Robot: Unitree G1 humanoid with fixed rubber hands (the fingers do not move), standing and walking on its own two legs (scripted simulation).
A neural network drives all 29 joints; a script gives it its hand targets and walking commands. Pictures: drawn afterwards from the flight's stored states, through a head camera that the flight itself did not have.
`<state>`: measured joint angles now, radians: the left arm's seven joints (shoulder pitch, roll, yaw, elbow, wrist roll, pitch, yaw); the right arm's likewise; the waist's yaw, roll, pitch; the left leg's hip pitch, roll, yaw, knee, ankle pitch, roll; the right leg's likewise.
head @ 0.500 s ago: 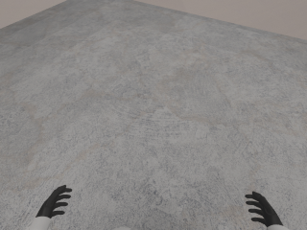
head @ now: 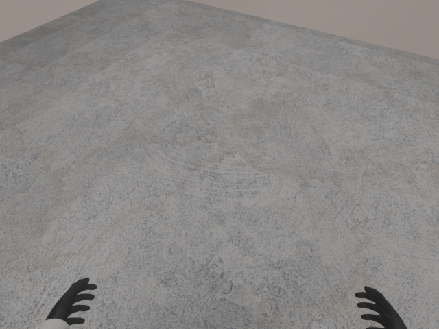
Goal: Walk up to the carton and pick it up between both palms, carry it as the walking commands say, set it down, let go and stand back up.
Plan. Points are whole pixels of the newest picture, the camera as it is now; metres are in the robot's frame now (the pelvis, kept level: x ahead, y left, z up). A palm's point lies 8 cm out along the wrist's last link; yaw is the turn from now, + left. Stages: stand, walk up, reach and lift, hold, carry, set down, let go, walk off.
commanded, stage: stand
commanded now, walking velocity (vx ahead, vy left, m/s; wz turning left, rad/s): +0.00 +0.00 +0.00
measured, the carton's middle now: out of the picture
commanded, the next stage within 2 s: walk up in 1.72 s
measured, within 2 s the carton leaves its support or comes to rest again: neither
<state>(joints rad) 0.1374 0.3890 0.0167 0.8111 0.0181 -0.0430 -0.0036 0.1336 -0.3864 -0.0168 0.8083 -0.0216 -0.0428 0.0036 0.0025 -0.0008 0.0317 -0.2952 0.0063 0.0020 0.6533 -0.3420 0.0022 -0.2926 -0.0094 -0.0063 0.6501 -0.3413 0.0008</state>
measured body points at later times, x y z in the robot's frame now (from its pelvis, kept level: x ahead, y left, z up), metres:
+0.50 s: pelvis +0.00 +0.00 +0.02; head +0.00 +0.00 +0.47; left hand +0.12 +0.31 -0.09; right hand +0.13 -0.31 -0.09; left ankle +0.00 +0.12 -0.72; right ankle +0.00 -0.12 -0.72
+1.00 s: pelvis +0.00 +0.00 +0.02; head +0.00 +0.00 +0.47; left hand +0.11 +0.32 -0.09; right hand +0.11 -0.32 -0.09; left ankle +0.00 +0.12 -0.72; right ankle +0.00 -0.12 -0.72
